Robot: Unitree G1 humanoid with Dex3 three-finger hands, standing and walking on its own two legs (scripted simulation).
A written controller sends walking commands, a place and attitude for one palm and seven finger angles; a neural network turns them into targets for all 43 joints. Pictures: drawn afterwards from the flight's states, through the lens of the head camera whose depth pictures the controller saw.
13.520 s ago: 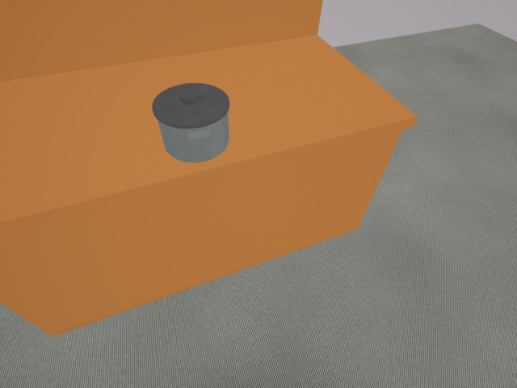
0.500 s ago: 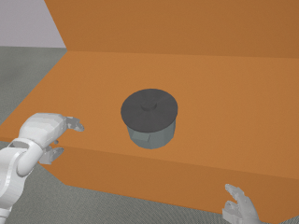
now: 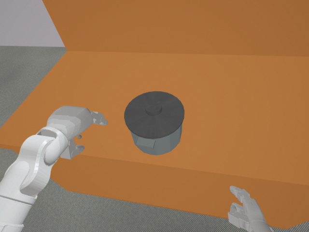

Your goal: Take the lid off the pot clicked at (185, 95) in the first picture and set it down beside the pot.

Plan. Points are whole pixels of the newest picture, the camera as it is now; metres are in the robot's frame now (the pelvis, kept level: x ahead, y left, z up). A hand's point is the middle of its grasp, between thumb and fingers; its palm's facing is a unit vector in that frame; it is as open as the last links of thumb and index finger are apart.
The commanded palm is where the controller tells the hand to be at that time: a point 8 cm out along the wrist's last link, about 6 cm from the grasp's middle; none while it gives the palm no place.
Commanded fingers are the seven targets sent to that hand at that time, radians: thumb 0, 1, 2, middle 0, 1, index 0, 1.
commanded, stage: move the open hand above the knob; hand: left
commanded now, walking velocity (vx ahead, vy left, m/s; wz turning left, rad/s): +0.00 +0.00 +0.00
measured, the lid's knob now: (153, 107) +0.46 +0.05 +0.04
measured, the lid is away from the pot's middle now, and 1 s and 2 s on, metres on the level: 0.00 0.00 0.00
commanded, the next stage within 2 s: none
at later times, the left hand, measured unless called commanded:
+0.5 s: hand (107, 124) +0.35 +0.16 +0.10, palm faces -0.25 -0.08 -0.97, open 9.9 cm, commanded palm +0.34 +0.16 +0.18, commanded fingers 0.00 -0.24 1.35 -0.84 -0.08 -0.84 -0.08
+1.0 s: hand (129, 97) +0.42 +0.11 +0.13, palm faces -0.15 -0.04 -0.99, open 9.9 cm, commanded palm +0.39 +0.10 +0.18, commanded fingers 0.00 -0.24 1.35 -0.84 -0.08 -0.84 -0.08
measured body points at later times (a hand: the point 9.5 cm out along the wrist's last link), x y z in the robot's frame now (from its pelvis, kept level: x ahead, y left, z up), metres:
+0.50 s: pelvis +0.01 -0.02 +0.00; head +0.03 -0.07 +0.44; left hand +0.35 +0.16 +0.16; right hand +0.21 -0.24 -0.11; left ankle +0.01 +0.09 -0.74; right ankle +0.02 -0.14 -0.74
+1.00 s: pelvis +0.02 -0.03 +0.00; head +0.04 -0.08 +0.44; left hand +0.42 +0.11 +0.18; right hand +0.20 -0.26 -0.12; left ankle +0.01 +0.09 -0.74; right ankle +0.02 -0.14 -0.74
